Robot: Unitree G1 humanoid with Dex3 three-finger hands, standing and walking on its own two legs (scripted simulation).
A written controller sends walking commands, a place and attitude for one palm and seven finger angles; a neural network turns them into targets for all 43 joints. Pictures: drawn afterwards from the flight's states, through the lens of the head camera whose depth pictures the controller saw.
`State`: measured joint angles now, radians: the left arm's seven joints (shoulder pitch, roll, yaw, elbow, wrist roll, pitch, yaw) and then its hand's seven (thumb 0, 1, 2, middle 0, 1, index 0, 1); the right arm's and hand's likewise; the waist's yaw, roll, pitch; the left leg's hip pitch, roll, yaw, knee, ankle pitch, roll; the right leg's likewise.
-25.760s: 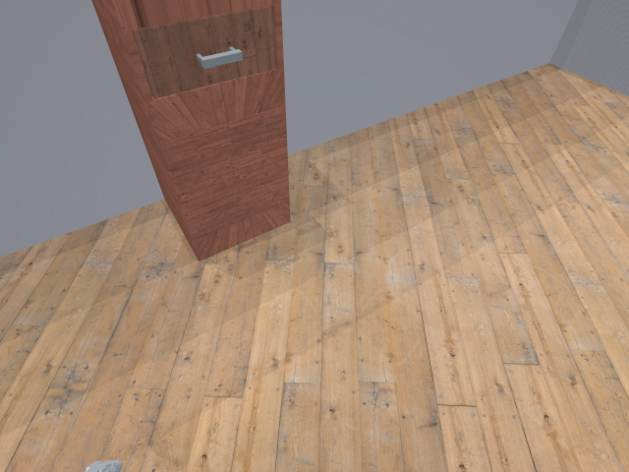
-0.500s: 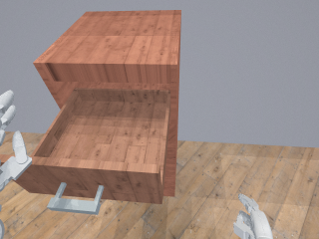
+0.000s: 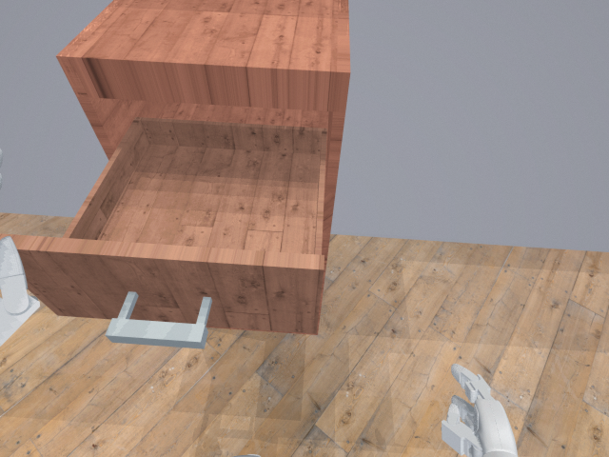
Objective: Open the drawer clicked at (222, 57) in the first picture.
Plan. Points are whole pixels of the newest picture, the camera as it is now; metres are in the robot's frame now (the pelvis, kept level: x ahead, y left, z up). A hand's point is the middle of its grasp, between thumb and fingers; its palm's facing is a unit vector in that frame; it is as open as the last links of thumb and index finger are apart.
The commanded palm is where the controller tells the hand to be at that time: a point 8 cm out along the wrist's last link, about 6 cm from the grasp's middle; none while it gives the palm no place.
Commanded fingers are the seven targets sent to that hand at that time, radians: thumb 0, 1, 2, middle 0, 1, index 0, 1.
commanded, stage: step back with the hand held close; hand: left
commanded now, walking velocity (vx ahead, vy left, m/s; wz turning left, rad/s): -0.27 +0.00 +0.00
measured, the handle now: (163, 317) +0.27 +0.20 +0.04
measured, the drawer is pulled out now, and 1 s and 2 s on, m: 0.30 0.30 0.30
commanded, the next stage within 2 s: stop stepping back and stand still in 0.62 s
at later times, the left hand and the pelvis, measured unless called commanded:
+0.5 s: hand (12, 384) +0.14 +0.21 +0.21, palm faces +0.28 -0.81 -0.51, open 7.5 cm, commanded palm +0.06 +0.27 +0.23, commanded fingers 0.00 0.90 0.90 -0.20 -0.30 -0.20 -0.30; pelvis -0.08 +0.00 +0.00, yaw -3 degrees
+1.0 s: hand out of the picture -0.01 +0.21 +0.23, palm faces +0.36 -0.79 -0.49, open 7.4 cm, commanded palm -0.06 +0.26 +0.23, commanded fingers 0.00 0.90 0.90 -0.20 -0.30 -0.20 -0.30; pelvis -0.20 -0.01 +0.00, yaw -2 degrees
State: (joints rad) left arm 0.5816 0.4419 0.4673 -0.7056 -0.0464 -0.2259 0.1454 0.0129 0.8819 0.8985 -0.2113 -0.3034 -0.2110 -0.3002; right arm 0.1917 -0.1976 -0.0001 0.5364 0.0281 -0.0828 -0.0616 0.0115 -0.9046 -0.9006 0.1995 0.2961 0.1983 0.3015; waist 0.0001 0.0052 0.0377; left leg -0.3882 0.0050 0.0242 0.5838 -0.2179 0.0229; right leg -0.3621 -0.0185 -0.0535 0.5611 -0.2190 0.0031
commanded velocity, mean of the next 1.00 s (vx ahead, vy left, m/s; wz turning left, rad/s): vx -0.17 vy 0.01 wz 0.02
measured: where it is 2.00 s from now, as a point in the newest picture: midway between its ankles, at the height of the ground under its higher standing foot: outside the picture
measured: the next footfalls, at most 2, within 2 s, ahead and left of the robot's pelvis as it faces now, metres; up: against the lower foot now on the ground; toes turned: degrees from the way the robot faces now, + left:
right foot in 0.44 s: -0.09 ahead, -0.13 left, +0.00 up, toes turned -4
left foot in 0.62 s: -0.02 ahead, +0.10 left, +0.00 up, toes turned -1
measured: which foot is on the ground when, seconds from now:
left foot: down 0.00-0.48, up 0.50-0.60, down 0.62-0.88, up 0.90-1.00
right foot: down 0.00-0.18, up 0.20-0.42, down 0.44-0.64, up 0.66-0.86, down 0.88-1.00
